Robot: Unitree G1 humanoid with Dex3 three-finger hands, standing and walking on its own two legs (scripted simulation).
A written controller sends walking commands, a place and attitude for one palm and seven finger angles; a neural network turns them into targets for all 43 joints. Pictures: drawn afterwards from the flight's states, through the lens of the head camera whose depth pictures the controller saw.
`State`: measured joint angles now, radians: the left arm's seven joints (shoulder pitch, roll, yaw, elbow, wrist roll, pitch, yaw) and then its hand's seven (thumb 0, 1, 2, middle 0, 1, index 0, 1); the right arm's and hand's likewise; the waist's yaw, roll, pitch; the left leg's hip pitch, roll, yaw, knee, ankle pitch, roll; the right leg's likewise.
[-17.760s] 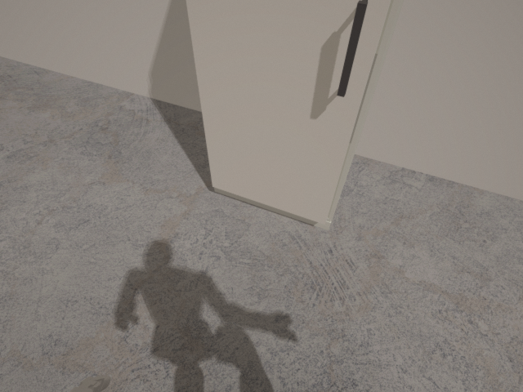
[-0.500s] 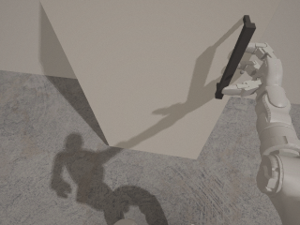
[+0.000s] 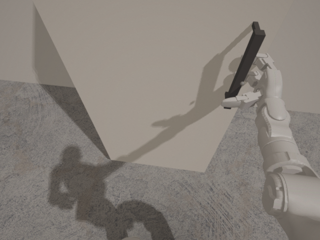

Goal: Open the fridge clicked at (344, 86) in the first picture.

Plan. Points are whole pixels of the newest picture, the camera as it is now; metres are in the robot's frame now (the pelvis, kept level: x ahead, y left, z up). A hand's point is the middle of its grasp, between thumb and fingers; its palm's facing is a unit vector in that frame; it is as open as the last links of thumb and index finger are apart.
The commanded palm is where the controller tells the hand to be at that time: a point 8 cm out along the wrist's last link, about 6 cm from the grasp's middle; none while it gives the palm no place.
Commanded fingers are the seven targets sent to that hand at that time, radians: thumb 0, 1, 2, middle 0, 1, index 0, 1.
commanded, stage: slide the fingers in behind the handle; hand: right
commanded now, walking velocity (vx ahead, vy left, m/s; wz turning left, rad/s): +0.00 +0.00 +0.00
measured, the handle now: (239, 71) +0.53 -0.12 +0.13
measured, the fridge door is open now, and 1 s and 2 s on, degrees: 0 0 0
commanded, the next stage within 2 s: grip the handle and tug to test in 1.06 s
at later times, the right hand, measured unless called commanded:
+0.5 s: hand (233, 82) +0.49 -0.10 +0.13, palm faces +0.00 +1.00 -0.01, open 13.9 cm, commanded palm +0.46 -0.14 +0.14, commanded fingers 0.00 0.50 -0.30 0.30 1.20 0.30 1.20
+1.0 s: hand (230, 81) +0.48 -0.09 +0.14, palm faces -0.02 +1.00 +0.00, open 13.9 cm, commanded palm +0.46 -0.14 +0.14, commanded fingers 0.00 0.50 -0.30 0.30 1.20 0.30 1.20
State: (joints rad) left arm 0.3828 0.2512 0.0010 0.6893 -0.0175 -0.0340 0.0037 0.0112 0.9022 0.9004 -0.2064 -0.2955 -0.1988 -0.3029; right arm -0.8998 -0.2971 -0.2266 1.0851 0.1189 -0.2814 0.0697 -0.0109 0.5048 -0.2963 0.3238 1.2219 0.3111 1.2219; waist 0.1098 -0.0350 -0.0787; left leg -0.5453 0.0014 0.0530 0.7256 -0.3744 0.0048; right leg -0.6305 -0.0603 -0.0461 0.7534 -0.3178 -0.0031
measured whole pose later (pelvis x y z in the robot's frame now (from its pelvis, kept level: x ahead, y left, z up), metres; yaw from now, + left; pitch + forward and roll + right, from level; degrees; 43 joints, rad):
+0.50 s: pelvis +0.00 +0.01 +0.00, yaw -1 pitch +11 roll +1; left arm 0.37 0.25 0.01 0.70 -0.02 -0.02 0.00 0.01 0.90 0.90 -0.21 -0.30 -0.20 -0.30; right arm -0.91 -0.26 -0.20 1.08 0.12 -0.29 0.03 -0.01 0.50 -0.30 0.32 1.23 0.32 1.22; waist 0.10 -0.04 -0.07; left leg -0.53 0.00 0.07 0.72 -0.38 0.02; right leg -0.61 -0.06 -0.03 0.74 -0.31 0.01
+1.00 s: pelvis +0.00 +0.01 +0.00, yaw +0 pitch +11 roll +1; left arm 0.38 0.25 0.01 0.69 -0.02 -0.02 0.00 0.01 0.90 0.90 -0.21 -0.30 -0.20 -0.30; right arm -0.90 -0.24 -0.20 1.08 0.11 -0.29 0.03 -0.01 0.51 -0.30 0.33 1.22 0.31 1.22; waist 0.11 -0.03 -0.08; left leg -0.53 0.00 0.05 0.71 -0.37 0.01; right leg -0.61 -0.06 -0.04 0.73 -0.31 0.00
